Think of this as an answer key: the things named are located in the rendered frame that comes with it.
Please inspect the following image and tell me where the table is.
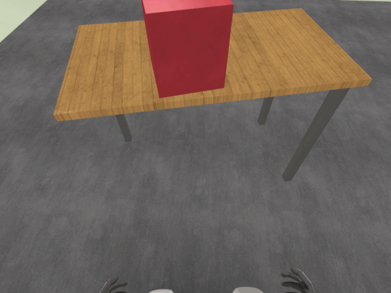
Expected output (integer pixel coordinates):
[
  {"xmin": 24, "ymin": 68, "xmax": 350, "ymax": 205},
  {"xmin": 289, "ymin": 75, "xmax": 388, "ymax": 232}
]
[{"xmin": 53, "ymin": 8, "xmax": 372, "ymax": 181}]

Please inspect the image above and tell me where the robot right hand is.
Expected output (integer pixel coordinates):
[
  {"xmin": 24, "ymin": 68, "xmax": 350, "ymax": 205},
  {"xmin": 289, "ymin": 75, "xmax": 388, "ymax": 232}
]
[{"xmin": 281, "ymin": 266, "xmax": 319, "ymax": 293}]

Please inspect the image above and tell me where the robot left hand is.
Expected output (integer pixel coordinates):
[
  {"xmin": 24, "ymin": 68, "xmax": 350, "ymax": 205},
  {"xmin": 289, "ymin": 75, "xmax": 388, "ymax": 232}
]
[{"xmin": 99, "ymin": 275, "xmax": 128, "ymax": 293}]

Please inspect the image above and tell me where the carton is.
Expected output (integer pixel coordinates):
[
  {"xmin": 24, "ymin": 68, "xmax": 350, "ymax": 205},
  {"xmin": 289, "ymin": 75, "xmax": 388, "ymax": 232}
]
[{"xmin": 141, "ymin": 0, "xmax": 234, "ymax": 98}]

